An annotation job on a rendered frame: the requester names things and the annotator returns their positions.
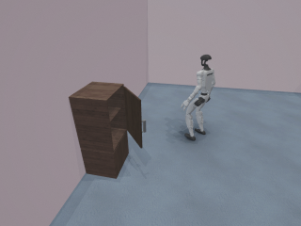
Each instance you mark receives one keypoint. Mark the robot left shin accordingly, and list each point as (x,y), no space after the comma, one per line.
(189,124)

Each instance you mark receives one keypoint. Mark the handle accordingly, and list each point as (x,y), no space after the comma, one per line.
(144,126)

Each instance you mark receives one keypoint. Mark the robot left forearm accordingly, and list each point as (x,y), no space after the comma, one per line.
(192,96)

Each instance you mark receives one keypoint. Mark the right robot upper arm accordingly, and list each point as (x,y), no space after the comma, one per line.
(213,78)

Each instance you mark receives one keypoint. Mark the right robot foot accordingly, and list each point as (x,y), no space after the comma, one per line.
(199,131)

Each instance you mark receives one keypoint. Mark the left robot upper arm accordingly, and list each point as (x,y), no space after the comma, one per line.
(199,79)

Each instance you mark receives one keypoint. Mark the cupboard door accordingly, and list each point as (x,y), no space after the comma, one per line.
(133,116)

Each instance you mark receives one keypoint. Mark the robot right forearm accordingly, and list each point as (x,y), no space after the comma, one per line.
(210,90)

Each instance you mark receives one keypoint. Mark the left robot hand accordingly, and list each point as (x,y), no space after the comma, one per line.
(185,104)

